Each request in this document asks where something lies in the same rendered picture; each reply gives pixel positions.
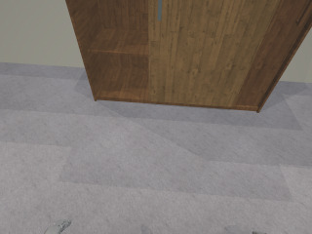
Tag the left robot hand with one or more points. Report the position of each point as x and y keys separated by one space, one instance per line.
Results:
x=58 y=226

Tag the wardrobe door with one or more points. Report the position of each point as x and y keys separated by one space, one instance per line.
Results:
x=277 y=42
x=201 y=51

